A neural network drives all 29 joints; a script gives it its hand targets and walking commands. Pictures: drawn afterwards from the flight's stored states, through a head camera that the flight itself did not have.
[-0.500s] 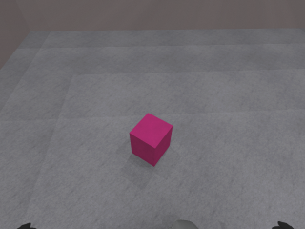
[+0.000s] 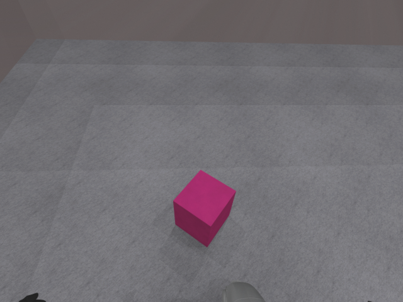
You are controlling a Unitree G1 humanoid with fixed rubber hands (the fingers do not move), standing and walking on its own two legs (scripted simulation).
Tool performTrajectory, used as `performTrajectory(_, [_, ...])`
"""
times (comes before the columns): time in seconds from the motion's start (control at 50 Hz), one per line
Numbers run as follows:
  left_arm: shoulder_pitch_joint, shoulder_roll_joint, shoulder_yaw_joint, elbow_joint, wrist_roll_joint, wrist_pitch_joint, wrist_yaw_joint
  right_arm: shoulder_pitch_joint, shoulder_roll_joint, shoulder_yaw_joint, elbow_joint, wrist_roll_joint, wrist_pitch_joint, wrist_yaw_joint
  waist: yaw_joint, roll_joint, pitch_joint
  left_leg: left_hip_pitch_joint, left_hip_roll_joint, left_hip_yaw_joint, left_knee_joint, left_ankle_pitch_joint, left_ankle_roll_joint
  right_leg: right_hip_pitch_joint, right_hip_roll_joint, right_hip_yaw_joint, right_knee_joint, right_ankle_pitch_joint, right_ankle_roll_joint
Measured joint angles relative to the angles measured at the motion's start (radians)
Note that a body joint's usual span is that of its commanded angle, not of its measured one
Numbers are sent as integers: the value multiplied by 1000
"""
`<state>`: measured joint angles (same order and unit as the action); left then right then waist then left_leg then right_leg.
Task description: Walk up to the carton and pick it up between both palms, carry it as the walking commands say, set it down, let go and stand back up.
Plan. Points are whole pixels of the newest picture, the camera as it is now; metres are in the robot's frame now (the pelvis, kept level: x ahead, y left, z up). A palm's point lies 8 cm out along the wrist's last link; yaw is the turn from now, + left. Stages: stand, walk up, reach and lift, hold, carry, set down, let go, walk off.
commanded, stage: walk up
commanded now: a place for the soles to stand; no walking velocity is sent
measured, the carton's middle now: (203, 208) +0.62 -0.07 -0.63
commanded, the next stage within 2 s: none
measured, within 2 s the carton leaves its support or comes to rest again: neither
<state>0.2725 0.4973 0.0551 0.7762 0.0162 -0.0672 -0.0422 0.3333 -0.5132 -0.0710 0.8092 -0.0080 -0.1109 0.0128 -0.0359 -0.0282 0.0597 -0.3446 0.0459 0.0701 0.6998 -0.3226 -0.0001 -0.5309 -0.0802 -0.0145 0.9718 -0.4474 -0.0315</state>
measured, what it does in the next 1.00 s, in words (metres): steps on the spot: right foot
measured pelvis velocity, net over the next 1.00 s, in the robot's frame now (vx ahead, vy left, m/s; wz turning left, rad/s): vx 0.09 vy -0.02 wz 0.05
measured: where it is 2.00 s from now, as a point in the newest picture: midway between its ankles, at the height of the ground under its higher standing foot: outside the picture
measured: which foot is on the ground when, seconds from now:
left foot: down 0.00-1.00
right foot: up 0.00-0.08, down 0.10-1.00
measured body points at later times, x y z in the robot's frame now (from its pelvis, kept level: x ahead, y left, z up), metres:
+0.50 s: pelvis +0.07 -0.04 -0.01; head +0.09 -0.05 +0.44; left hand +0.20 +0.30 -0.09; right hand +0.19 -0.37 -0.11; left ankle +0.05 +0.13 -0.72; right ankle +0.14 -0.15 -0.72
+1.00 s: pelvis +0.09 -0.02 +0.02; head +0.10 -0.02 +0.47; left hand +0.19 +0.31 -0.09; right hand +0.22 -0.34 -0.09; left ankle +0.05 +0.13 -0.72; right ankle +0.14 -0.16 -0.72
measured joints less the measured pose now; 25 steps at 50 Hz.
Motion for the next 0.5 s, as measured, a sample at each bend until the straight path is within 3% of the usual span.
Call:
performTrajectory(0.1, [-67, 5, 10, 2, -4, -8, 10, 9, -10, 17, 18, 13, 26, -1, -26, 4, 20, 8, 24, -28, 59, -63, -32, 59, 13, -17, -277, 246, -14])
performTrajectory(0.12, [-79, 4, 16, 6, -2, -9, 16, 2, -8, 22, 23, 16, 33, -3, -19, 5, 23, -3, 29, -33, 98, -87, -25, 52, 18, -15, -261, 267, 4])
performTrajectory(0.2, [-129, -24, 2, 16, 1, 10, 29, -41, 21, 42, 43, 24, 54, -17, 3, 24, 42, -15, 17, -57, 147, -171, 24, 42, 21, -23, -169, 174, 35])
performTrajectory(0.24, [-147, -34, -8, 24, -6, 28, 30, -61, 40, 48, 66, 17, 49, -25, 21, 13, 41, 4, 6, -49, 118, -102, -9, 40, 11, -11, -142, 150, 37])
performTrajectory(0.3, [-160, -61, -24, 50, -15, 45, 32, -80, 47, 58, 92, 8, 49, -28, 28, 29, 23, 13, 11, -62, 111, -116, -59, 54, 16, -19, -150, 145, 35])
performTrajectory(0.5, [-191, -58, -43, 145, -11, 45, 34, -184, 46, 51, 143, 12, 58, -31, 38, 15, 8, 63, -10, -62, 21, -91, -60, 85, -3, -16, -186, 132, 39])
